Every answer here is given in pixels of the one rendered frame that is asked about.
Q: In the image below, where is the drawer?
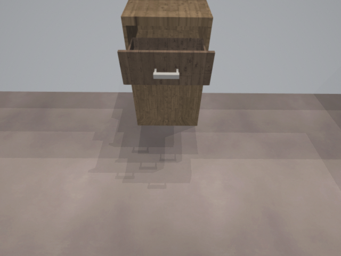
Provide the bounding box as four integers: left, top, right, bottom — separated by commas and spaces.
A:
117, 37, 215, 85

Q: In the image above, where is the handle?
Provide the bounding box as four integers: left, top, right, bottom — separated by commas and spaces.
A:
153, 69, 180, 79

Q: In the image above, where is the cabinet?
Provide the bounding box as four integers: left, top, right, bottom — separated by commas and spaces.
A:
121, 0, 213, 126

